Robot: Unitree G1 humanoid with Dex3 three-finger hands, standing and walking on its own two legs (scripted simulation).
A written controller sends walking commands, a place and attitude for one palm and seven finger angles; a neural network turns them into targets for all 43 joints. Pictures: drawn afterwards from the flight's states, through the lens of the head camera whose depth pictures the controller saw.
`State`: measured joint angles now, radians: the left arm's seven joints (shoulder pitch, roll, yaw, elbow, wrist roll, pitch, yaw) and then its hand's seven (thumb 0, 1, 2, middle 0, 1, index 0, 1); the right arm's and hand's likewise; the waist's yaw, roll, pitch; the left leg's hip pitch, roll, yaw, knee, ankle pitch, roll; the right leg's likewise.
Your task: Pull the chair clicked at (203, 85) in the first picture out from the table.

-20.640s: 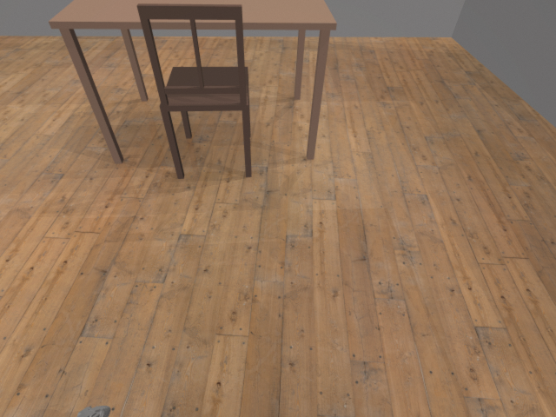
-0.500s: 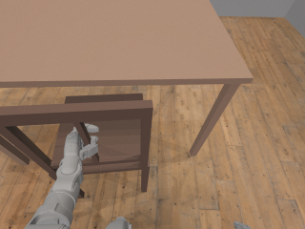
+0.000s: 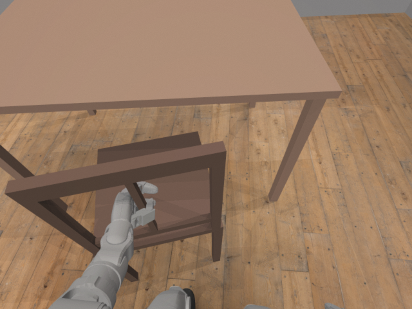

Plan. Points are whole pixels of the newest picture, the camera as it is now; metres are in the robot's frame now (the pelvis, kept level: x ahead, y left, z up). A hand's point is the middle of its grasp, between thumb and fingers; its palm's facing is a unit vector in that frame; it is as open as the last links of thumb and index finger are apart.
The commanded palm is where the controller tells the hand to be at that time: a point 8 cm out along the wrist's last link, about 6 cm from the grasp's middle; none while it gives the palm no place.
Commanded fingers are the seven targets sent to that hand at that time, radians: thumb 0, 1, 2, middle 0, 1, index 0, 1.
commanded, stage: step backward, pulling the chair out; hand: left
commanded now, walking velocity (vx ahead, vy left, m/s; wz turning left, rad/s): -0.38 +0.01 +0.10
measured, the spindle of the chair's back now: (143, 207) +0.35 +0.16 -0.09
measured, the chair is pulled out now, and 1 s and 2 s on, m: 0.17 0.24 0.32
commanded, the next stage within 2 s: none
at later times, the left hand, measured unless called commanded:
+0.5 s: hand (152, 222) +0.30 +0.13 -0.06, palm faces +0.10 -0.97 -0.20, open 5.1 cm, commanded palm +0.28 +0.18 -0.06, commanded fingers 0.00 0.90 0.90 -0.50 -1.45 -0.50 -1.45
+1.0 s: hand (151, 241) +0.26 +0.13 -0.06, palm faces +0.03 -0.98 -0.20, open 5.1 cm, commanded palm +0.23 +0.17 -0.06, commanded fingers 0.00 0.90 0.90 -0.50 -1.45 -0.50 -1.45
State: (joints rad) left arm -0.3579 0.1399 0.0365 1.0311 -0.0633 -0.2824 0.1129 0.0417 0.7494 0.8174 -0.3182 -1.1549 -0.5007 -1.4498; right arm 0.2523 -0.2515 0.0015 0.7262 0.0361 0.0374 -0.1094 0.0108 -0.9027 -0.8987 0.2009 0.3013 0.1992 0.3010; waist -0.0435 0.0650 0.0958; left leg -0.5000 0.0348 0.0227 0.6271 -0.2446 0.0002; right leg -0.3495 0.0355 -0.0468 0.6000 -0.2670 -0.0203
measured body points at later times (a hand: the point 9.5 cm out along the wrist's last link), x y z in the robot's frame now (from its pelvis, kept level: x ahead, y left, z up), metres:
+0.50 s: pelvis -0.04 -0.03 +0.00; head +0.04 -0.05 +0.44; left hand +0.29 +0.18 -0.05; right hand +0.05 -0.27 -0.14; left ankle +0.09 +0.10 -0.70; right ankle -0.01 -0.14 -0.72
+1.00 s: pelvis -0.10 -0.02 +0.00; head +0.00 -0.01 +0.44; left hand +0.25 +0.18 -0.05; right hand +0.04 -0.26 -0.12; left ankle -0.06 +0.15 -0.72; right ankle -0.02 -0.14 -0.72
